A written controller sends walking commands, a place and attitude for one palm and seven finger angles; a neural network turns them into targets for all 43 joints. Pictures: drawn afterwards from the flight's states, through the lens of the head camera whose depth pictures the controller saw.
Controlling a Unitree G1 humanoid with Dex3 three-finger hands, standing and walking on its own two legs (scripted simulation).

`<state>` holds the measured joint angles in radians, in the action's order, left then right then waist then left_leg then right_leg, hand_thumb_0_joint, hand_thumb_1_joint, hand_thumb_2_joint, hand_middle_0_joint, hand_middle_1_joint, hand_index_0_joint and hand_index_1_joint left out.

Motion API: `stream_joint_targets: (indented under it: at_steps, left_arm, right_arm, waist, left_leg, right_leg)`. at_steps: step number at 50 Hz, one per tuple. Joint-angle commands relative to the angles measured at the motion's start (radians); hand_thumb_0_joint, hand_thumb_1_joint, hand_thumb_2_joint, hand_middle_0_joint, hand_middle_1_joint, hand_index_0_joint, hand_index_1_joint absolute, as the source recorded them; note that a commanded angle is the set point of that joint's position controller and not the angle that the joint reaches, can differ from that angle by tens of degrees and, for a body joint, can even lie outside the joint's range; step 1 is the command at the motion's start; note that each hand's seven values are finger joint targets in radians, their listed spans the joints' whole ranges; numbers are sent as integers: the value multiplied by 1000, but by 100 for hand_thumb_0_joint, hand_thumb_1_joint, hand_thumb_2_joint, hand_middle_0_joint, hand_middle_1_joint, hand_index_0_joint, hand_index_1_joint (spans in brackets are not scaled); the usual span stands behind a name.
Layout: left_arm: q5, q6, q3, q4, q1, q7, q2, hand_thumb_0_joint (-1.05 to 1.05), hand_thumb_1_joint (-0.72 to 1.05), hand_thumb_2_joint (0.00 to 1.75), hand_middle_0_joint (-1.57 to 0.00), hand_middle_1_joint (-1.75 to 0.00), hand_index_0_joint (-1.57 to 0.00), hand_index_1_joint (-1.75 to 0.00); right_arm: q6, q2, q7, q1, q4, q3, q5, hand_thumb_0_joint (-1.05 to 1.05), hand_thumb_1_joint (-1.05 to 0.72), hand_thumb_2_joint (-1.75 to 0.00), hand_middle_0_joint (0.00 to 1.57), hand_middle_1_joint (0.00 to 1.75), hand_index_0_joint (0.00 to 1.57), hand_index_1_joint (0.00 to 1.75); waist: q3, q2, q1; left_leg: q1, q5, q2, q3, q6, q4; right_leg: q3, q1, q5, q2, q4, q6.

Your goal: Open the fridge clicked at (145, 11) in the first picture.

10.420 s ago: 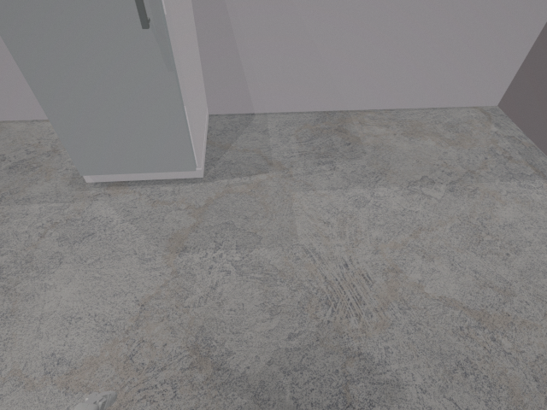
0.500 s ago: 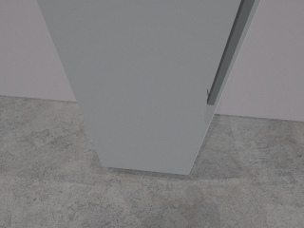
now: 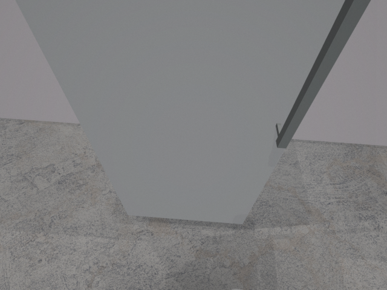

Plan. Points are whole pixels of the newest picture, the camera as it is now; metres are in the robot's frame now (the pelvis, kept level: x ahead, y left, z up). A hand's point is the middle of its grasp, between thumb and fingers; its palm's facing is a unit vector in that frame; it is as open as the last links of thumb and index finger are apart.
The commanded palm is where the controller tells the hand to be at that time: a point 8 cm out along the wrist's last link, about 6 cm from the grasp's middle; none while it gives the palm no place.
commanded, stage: come to a stop and stand still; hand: right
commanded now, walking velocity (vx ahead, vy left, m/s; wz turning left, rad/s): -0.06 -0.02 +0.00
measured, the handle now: (326, 43) +0.45 -0.18 +0.28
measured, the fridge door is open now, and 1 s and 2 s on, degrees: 0 0 0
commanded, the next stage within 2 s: look again from close up in 1.20 s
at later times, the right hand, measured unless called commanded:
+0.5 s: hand out of the picture +0.02 -0.20 -0.17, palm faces +0.01 +0.98 -0.22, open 7.4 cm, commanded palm none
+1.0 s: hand out of the picture -0.05 -0.24 -0.17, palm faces -0.02 +0.98 -0.18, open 7.4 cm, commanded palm none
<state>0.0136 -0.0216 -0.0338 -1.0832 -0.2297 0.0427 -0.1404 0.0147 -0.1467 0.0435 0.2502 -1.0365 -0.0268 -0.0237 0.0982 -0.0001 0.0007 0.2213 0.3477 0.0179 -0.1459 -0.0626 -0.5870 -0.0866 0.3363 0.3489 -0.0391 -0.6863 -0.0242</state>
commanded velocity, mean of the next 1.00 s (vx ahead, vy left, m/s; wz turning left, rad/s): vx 0.00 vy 0.00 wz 0.00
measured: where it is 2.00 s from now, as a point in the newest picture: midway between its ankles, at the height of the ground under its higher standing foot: outside the picture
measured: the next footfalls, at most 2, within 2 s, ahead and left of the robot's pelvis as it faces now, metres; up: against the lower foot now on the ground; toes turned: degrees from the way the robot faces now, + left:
right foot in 0.04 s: +0.07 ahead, -0.13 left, +0.00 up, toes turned -1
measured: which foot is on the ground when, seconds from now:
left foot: down 0.00-1.00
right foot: up 0.00-0.02, down 0.04-1.00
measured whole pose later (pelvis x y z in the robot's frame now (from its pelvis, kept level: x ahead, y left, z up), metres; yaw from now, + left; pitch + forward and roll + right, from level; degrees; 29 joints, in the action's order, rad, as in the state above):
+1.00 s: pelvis -0.03 -0.07 +0.01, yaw +2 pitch -2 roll +1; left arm 0.01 -0.01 0.00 -1.06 -0.35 0.01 -0.14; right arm 0.00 -0.17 0.04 0.37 -1.05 0.01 -0.02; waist 0.01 -0.01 0.00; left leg 0.22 0.22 0.06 -0.09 0.02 -0.47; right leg -0.09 0.28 0.16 0.04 -0.46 0.09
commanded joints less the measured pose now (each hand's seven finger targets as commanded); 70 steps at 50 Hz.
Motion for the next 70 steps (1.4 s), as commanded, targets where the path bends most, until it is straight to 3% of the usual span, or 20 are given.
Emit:
stream_joint_targets:
  at_steps: [1,2,4,5,7,9,11,12,13,14,15,16,18,21,23,26,33,39,56,70]
  left_arm:
    - [1,12,-6,32,-110,-12,-56,0,90,90,-20,-30,-20,-30]
    - [6,17,-9,46,-94,-9,-95,0,90,90,-20,-30,-20,-30]
    - [6,24,-9,72,-42,-7,-127,0,90,90,-20,-30,-20,-30]
    - [5,27,-7,85,-11,-6,-131,0,90,90,-20,-30,-20,-30]
    - [6,28,-7,104,28,-6,-135,0,90,90,-20,-30,-20,-30]
    - [2,29,-4,111,31,-9,-116,0,90,90,-20,-30,-20,-30]
    - [1,20,0,101,14,-14,-97,0,90,90,-20,-30,-20,-30]
    - [2,18,2,94,7,-16,-92,0,90,90,-20,-30,-20,-30]
    - [-6,30,-14,155,62,-20,-155,0,90,90,-20,-30,-20,-30]
    - [-7,31,0,189,-3,-22,-118,0,90,90,-20,-30,-20,-30]
    - [-5,36,0,186,-24,-24,-84,0,90,90,-20,-30,-20,-30]
    - [-5,37,-3,183,-32,-23,-87,0,90,90,-20,-30,-20,-30]
    - [-9,31,-5,180,-38,-22,-96,0,90,90,-20,-30,-20,-30]
    - [-2,26,1,178,-20,-23,-107,0,90,90,-20,-30,-20,-30]
    - [1,22,4,181,-5,-27,-117,0,90,90,-20,-30,-20,-30]
    - [8,20,4,179,-41,-32,-125,0,90,90,-20,-30,-20,-30]
    - [11,32,11,164,-80,-30,-149,0,90,90,-20,-30,-20,-30]
    - [6,35,14,128,-108,-28,-148,0,90,90,-20,-30,-20,-30]
    - [-4,37,12,48,-117,-25,-117,0,90,90,-20,-30,-20,-30]
    - [-5,38,14,28,-105,-24,-114,0,90,90,-20,-30,-20,-30]
  right_arm:
    - [-15,-132,3,64,47,-39,7,0,-90,-90,20,30,20,30]
    - [-22,-111,3,79,59,-38,10,0,-90,-90,20,30,20,30]
    - [-30,-70,6,84,57,-24,7,0,-90,-90,20,30,20,30]
    - [-32,-70,3,87,50,-20,9,0,-90,-90,20,30,20,30]
    - [-29,-66,-2,112,35,-13,4,0,-90,-90,20,30,20,30]
    - [-14,-85,-4,118,30,-9,-3,0,-90,-90,20,30,20,30]
    - [-1,-113,-5,85,32,-6,0,0,-90,-90,20,30,20,30]
    - [2,-120,-6,67,35,-5,2,0,-90,-90,20,30,20,30]
    - [17,-123,31,175,30,-3,-5,0,-90,-90,20,30,20,30]
    - [33,-189,33,127,56,-12,-6,0,-90,-90,20,30,20,30]
    - [41,-172,32,133,73,-12,-2,0,-90,-90,20,30,20,30]
    - [44,-155,30,141,79,-6,2,0,-90,-90,20,30,20,30]
    - [33,-152,24,129,95,-2,8,0,-90,-90,20,30,20,30]
    - [10,-132,18,101,105,7,4,0,-90,-90,20,30,20,30]
    - [0,-129,13,95,106,11,5,0,-90,-90,20,30,20,30]
    - [-5,-136,6,93,110,9,2,0,-90,-90,20,30,20,30]
    - [-12,-128,-4,119,106,7,5,0,-90,-90,20,30,20,30]
    - [-11,-118,-6,147,77,14,4,0,-90,-90,20,30,20,30]
    - [0,-70,0,216,-14,29,2,0,-90,-90,20,30,20,30]
    - [4,-67,0,217,-36,31,2,0,-90,-90,20,30,20,30]
  waist:
    - [-80,-49,-12]
    - [-84,46,2]
    - [-79,208,20]
    - [-91,194,28]
    - [-97,147,41]
    - [-110,23,32]
    - [-106,-84,2]
    - [-93,-79,-8]
    - [-127,-52,33]
    - [-212,-58,-27]
    - [-250,-135,-22]
    - [-268,-178,-20]
    - [-211,-184,-17]
    - [-54,-16,-8]
    - [30,-2,-1]
    - [43,-4,-8]
    - [-27,49,8]
    - [-14,23,16]
    - [-7,-2,4]
    - [1,-3,4]
  left_leg:
    - [62,-501,192,155,-35,63]
    - [90,-347,133,117,7,37]
    - [7,-41,56,67,54,-35]
    - [-5,62,50,75,55,-57]
    - [-18,21,62,97,50,23]
    - [-32,-168,96,152,39,151]
    - [12,-243,176,214,8,214]
    - [33,-243,186,218,-1,225]
    - [-9,-775,204,334,68,229]
    - [-191,-1141,273,298,39,147]
    - [-255,-1248,262,254,7,56]
    - [-275,-1278,234,210,-17,15]
    - [-166,-962,192,186,-6,41]
    - [24,-372,130,164,10,122]
    - [75,-60,98,176,13,188]
    - [103,112,94,188,5,227]
    - [16,78,73,146,16,183]
    - [-10,40,74,134,20,187]
    - [35,-17,82,149,32,207]
    - [38,-26,89,160,36,230]
  right_leg:
    - [32,-197,-368,-53,194,19]
    - [108,-209,-535,-135,210,63]
    - [206,-90,-585,-220,311,151]
    - [220,-81,-537,-229,345,167]
    - [193,-80,-429,-201,334,156]
    - [130,-100,-333,-129,273,99]
    - [63,-140,-226,-71,232,44]
    - [57,-152,-208,-64,241,35]
    - [39,-130,-185,-59,31,21]
    - [27,-35,-113,-25,39,17]
    - [27,4,-20,3,78,36]
    - [27,-17,-57,22,117,40]
    - [43,-83,-158,12,152,54]
    - [101,-101,-289,-49,191,62]
    - [137,-34,-148,-56,244,70]
    - [141,-2,6,-39,284,67]
    - [207,54,123,-65,385,81]
    - [229,73,137,-72,422,87]
    - [214,-8,92,-75,437,80]
    - [194,-29,56,-70,439,72]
